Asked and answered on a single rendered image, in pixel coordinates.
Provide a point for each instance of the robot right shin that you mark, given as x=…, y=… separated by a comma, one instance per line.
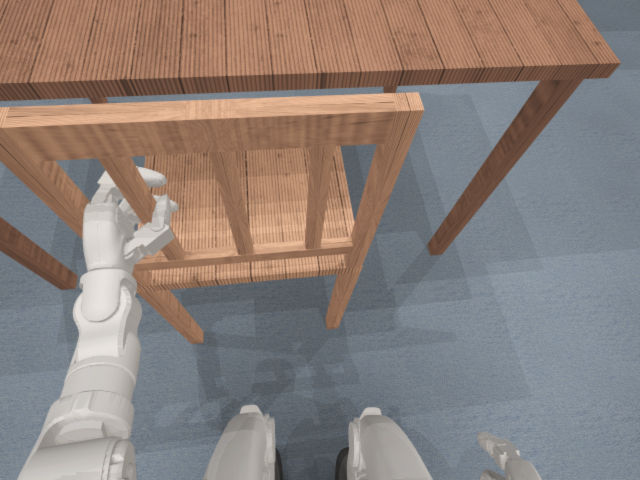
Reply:
x=351, y=473

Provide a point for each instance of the robot left upper arm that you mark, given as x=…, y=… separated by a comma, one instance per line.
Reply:
x=108, y=458

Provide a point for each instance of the robot left hand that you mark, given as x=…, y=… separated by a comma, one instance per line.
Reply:
x=107, y=226

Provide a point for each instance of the robot right hand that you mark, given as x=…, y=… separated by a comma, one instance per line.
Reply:
x=507, y=457

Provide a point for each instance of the chair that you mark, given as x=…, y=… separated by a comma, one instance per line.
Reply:
x=260, y=183

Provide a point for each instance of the robot right thigh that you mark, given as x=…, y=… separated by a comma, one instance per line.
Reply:
x=380, y=447

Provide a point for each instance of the robot left forearm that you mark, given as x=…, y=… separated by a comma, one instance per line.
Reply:
x=96, y=398

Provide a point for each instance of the table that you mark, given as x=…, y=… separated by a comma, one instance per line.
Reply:
x=61, y=49

